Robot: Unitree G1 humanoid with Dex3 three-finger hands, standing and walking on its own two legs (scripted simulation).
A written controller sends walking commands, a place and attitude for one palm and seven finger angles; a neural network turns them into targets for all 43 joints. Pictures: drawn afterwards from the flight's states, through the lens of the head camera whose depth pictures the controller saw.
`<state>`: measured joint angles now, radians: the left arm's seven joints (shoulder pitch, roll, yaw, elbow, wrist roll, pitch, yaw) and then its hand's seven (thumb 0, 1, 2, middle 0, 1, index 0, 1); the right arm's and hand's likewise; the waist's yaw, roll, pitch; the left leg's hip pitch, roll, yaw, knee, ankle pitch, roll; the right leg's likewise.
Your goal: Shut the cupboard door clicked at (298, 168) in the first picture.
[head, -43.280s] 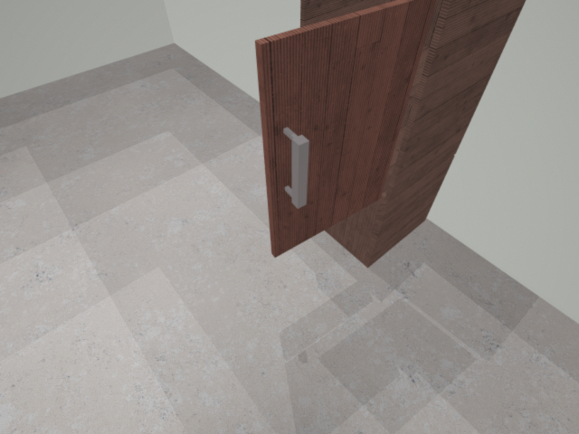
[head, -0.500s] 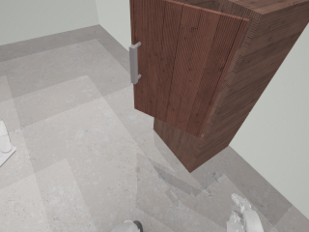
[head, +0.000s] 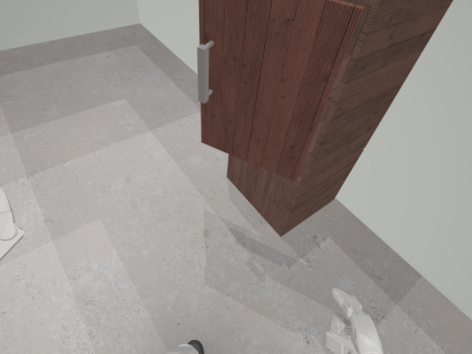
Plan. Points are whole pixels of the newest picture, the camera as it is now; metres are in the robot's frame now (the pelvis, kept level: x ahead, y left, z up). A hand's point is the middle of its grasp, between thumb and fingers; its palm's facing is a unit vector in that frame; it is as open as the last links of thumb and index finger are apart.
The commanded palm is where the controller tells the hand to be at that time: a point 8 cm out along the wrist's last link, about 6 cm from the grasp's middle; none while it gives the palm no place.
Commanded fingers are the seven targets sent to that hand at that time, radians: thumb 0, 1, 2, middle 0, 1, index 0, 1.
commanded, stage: stop stepping back and stand still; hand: left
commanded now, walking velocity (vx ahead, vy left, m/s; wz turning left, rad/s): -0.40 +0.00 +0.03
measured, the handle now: (206, 72) +0.87 +0.16 +0.00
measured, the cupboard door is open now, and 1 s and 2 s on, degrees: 26 26 26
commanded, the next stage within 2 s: let the arm hang, fingers relaxed in 1.32 s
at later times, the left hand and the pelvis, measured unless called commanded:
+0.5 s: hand out of the picture +0.13 +0.29 +0.18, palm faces +0.44 -0.80 -0.41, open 7.4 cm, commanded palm +0.05 +0.33 +0.19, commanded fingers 0.00 0.90 0.90 -0.20 -0.30 -0.20 -0.30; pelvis -0.07 +0.02 +0.01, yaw +3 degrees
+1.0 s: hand out of the picture +0.04 +0.38 +0.18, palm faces +0.58 -0.71 -0.40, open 7.4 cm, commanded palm -0.02 +0.40 +0.19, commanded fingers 0.00 0.90 0.90 -0.20 -0.30 -0.20 -0.30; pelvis -0.13 +0.08 +0.00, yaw +6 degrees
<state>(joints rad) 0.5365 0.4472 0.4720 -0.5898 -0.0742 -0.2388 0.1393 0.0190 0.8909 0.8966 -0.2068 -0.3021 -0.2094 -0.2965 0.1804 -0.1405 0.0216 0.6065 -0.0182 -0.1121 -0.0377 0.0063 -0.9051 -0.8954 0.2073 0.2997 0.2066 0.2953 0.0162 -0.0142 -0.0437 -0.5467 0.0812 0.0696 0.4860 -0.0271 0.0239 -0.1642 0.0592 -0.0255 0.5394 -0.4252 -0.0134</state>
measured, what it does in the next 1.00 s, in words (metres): walks backwards: right foot, then left foot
